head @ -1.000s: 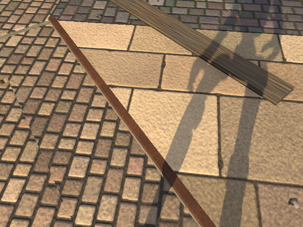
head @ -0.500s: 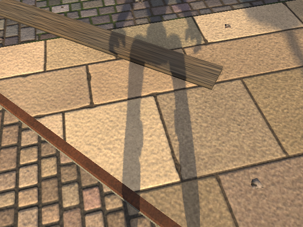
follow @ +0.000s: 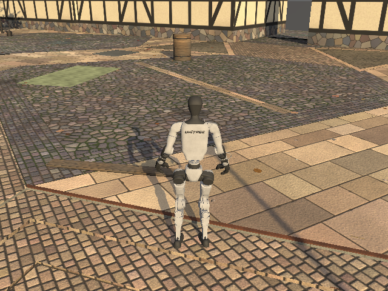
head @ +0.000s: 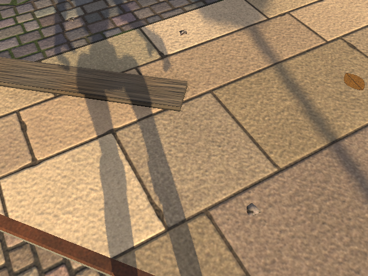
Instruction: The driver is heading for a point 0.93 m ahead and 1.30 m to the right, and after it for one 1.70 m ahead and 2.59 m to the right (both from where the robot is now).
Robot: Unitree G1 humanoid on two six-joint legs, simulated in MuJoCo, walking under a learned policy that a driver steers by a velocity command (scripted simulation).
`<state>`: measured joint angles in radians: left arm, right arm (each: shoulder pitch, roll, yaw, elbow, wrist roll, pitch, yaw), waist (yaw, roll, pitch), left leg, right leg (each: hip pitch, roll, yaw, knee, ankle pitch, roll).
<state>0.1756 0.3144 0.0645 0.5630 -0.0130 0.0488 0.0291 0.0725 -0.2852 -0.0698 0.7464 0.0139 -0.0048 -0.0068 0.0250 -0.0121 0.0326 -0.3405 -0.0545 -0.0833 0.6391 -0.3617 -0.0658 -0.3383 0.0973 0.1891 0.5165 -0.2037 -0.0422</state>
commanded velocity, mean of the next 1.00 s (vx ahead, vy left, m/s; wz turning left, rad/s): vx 0.00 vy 0.00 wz -0.60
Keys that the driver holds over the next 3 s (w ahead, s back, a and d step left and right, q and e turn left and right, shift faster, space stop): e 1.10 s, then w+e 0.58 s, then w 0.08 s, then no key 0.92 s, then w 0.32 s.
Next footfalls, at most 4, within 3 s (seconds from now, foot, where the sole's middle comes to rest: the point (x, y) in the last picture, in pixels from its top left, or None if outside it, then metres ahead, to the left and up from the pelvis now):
0.04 left None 0.04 0.13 -0.78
0.48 right None -0.01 -0.14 -0.78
0.98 left None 0.09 0.05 -0.77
1.44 right None -0.07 -0.18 -0.78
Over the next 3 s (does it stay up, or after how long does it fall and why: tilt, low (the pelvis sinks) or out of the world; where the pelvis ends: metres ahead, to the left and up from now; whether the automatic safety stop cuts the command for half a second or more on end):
stays up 0.18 -0.46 0.01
